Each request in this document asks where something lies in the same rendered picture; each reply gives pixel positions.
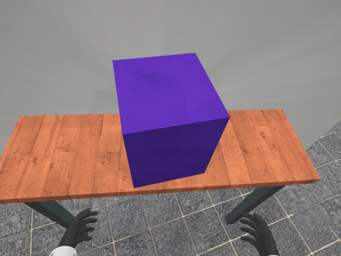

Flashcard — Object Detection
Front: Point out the robot right hand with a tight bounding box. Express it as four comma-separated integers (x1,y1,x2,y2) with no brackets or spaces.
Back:
240,213,280,256

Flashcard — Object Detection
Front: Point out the table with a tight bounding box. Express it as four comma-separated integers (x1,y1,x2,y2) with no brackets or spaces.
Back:
0,109,321,237

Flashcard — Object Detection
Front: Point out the carton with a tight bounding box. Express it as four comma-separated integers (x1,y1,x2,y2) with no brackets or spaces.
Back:
112,53,230,188

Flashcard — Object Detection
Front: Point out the robot left hand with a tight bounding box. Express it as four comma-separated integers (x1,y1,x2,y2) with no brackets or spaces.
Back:
58,208,98,248

